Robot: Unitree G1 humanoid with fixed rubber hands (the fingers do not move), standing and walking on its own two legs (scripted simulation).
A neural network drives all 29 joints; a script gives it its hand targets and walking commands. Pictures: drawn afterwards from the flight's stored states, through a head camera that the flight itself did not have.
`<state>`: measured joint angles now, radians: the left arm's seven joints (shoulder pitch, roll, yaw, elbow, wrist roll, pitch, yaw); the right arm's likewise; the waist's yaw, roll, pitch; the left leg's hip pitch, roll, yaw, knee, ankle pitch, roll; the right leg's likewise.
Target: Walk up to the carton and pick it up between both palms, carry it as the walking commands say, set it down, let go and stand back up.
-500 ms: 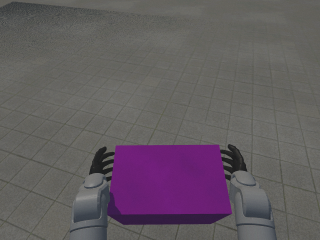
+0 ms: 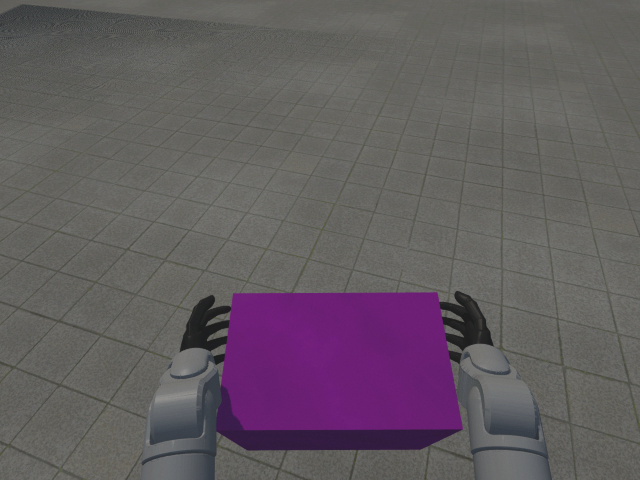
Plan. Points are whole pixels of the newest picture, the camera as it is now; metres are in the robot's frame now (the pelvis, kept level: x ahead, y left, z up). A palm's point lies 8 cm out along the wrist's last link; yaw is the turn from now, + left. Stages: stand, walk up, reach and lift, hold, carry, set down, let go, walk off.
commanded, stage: carry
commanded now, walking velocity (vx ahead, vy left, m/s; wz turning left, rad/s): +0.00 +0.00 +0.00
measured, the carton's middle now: (334, 377) +0.28 +0.00 -0.05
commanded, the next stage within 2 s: none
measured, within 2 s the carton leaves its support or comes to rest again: neither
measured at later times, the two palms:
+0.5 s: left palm (198, 357) +0.27 +0.17 +0.04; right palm (473, 355) +0.27 -0.17 +0.04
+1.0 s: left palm (178, 351) +0.25 +0.18 +0.08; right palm (478, 350) +0.25 -0.16 +0.08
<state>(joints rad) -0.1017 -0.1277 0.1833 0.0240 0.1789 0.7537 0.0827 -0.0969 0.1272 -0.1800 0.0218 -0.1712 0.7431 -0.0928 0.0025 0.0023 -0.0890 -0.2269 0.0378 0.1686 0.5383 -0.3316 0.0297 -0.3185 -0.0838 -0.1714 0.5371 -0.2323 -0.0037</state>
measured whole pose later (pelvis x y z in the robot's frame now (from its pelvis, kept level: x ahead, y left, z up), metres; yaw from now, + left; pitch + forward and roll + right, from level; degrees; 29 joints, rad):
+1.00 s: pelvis +0.00 +0.01 +0.00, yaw +0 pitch +2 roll +0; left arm -0.01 -0.13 0.12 -0.35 0.11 0.94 0.13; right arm -0.01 0.13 -0.10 -0.35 -0.10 0.93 -0.15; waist -0.01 0.00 -0.08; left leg -0.26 0.02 0.18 0.56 -0.34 0.05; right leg -0.36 -0.11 -0.16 0.57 -0.24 0.02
